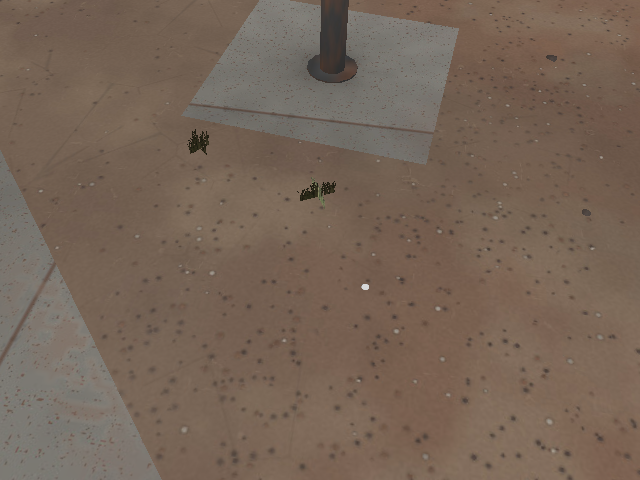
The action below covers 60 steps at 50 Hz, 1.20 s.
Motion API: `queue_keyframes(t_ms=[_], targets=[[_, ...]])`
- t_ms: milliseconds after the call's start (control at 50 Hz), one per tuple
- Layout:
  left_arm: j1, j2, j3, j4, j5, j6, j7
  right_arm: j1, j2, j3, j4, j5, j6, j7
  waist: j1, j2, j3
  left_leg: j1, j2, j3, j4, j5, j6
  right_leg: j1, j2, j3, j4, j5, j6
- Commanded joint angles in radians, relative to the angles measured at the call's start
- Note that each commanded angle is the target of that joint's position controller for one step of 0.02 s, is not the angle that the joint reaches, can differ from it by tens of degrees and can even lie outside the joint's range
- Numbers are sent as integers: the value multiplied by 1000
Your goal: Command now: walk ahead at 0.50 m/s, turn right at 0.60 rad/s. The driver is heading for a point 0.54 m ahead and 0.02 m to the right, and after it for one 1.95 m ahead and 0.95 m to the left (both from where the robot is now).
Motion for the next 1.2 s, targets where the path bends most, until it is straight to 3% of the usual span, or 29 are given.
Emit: queue_keyframes(t_ms=[20, 160, 240, 280, 300, 320, 340, 360, 380, 400, 440, 460, 520, 560, 660, 760, 800, 840, 860, 880, 900, 920, 940, 960, 980, 1000, 1080, 1160, 1200], targets=[[-25, 41, 13, -99, 2, -2, -4, -5, -131, -33, -37, 5, -19, -4, 0, 147, -4, 121, 287, -229, -253, 95, 171, -176, -84, 39, -55, 68, 12], [-197, 12, -5, -140, 5, -17, -37, 32, -187, -47, 2, 12, -1, -13, -54, 110, 25, 191, 266, 7, -260, 239, 136, -144, -69, -40, -407, 362, 9], [-276, 23, -2, -181, 1, -16, -59, 77, -225, -59, 26, 32, 21, -13, -65, 115, 56, 292, 306, 59, -220, 320, 110, -124, -45, -90, -521, 290, -32], [-240, 56, 15, -186, 8, -10, -63, 71, -255, -68, 26, 42, 33, -18, -24, 142, 17, 333, 310, 99, -102, 628, 90, -27, 11, -142, -544, 184, -72], [-163, 86, 32, -171, 10, -6, -61, 67, -268, -72, 24, 46, 41, -21, 27, 151, -34, 333, 300, 122, 27, 784, 77, 84, 53, -169, -559, 148, -99], [-2, 131, 61, -127, 8, -2, -53, 54, -257, -67, 19, 49, 47, -25, 119, 129, -115, 260, 268, 155, 231, 820, 49, 310, 99, -183, -623, 207, -136], [173, 208, 94, -84, 3, 8, -33, 72, -210, -47, 2, 24, 44, -29, 188, 33, -210, 11, 230, 156, 536, 532, 5, 629, 14, -13, -633, 220, -191], [124, 324, 102, -97, -4, -3, -28, 154, -66, 1, -65, -16, 18, -16, 50, -241, -289, -434, 24, 65, 881, -391, -52, 915, -244, 573, -736, 44, -373], [160, 240, 77, -126, 2, -20, -34, 54, -151, -9, -74, 20, -19, -2, 134, -125, -402, -540, 18, -153, 986, -414, -39, 952, -296, 768, -871, -82, -401], [128, 185, 58, -108, 10, -35, -38, -34, -195, -21, -102, 54, -36, 5, 140, -76, -254, -614, 60, -151, 968, -310, -20, 860, -269, 621, -886, 3, -350], [-2, 112, 32, -112, 14, -42, -34, -15, -179, -16, -71, 21, -40, -4, 50, 24, -126, -495, 146, -136, 796, -165, -18, 580, -198, 377, -883, 236, -282], [-46, 80, 19, -123, 28, -44, -31, 13, -182, -20, -56, 17, -27, -1, 17, 3, -108, -421, 172, -139, 758, -128, -23, 490, -175, 309, -905, 338, -271], [-50, 91, 16, -92, 31, -63, -25, 46, -143, -13, -32, 16, 12, 2, -6, -2, -83, -362, 178, -111, 689, -63, -52, 373, -162, 189, -965, 488, -275], [-27, 107, 18, -63, 34, -72, -18, -9, -122, -5, -47, 16, 25, -1, 9, 6, -39, -410, 183, -111, 600, 44, -67, 359, -153, 119, -1001, 495, -260], [0, 114, 14, -13, 38, -79, -9, -132, -92, 8, -71, 30, 17, 18, 69, 2, 23, -389, 137, -91, 305, 342, -46, 387, -123, -30, -1047, 400, -188], [55, 126, 22, 47, 28, -64, -6, -221, -86, 13, -125, 33, 13, 48, 106, 18, 66, -473, 98, -87, 174, 278, 1, 588, -196, -73, -999, 471, -170], [49, 137, 26, 55, 23, -49, 1, -217, -91, 11, -144, 29, 12, 62, 90, 4, 51, -465, 72, -55, 156, 174, 31, 656, -215, -92, -928, 651, -149], [24, 166, 34, 47, 23, -33, 15, -133, -129, -8, -142, 23, 19, 63, 36, -40, -31, -325, 4, 11, 170, 61, 68, 683, -204, -125, -771, 1028, -119], [8, 171, 33, 42, 23, -23, 23, -14, -167, -30, -120, 22, 22, 58, -33, -39, -103, -164, -38, 35, 149, 61, 95, 651, -178, -157, -603, 1143, -95], [7, 159, 25, 32, 26, -24, 32, 136, -225, -57, -95, 24, 27, 45, -110, 0, -189, 107, -7, -49, 126, 133, 141, 485, -145, -181, -365, 1016, -56], [114, 57, -10, -13, 47, -48, 21, 228, -338, -86, -93, 21, 28, 33, -71, 230, -333, 532, 259, -533, 122, 74, 328, 50, 13, -177, 51, 402, 19], [91, 52, -25, -7, 50, -84, 1, 247, -279, -67, -95, 32, 26, 33, -87, 259, -452, 686, 356, -902, -48, -17, 408, -155, 131, 9, 216, -221, 29], [-2, 117, -8, -32, 6, -109, -19, 225, -223, -50, -96, 27, 29, 27, -114, 191, -341, 628, 327, -772, -78, -96, 344, -258, 58, 75, 249, -168, 8], [-69, 115, -14, -56, -4, -123, -23, 166, -202, -45, -108, 27, 30, 22, -95, 111, -220, 478, 292, -650, -93, -75, 306, -270, 12, 55, 177, -87, -5], [-99, 109, -13, -61, 17, -127, -18, 103, -184, -38, -121, 26, 34, 20, -54, 38, -125, 315, 255, -560, -113, 13, 283, -237, -23, 36, 72, -39, -3], [-92, 117, -4, -61, 34, -119, -12, 61, -162, -29, -138, 17, 35, 17, -16, 48, -83, 197, 226, -499, -139, 113, 275, -166, -49, 33, 3, -6, 6], [-55, 76, -13, -58, 48, -82, -1, 26, -181, -34, -151, 17, 33, -1, 34, 96, -49, -7, 166, -375, -186, 292, 282, -68, -52, -7, -175, 66, 72], [-209, 33, -33, -86, 43, -86, -4, 72, -205, -44, -130, 31, 46, -20, -27, 123, -35, -71, 92, -297, -164, 196, 212, 23, 2, -25, -495, 361, 97], [-266, 43, -30, -98, 30, -93, -12, 113, -209, -46, -115, 34, 54, -23, -54, 135, -41, -45, 102, -335, -144, 131, 197, 60, 32, -19, -585, 424, 99]])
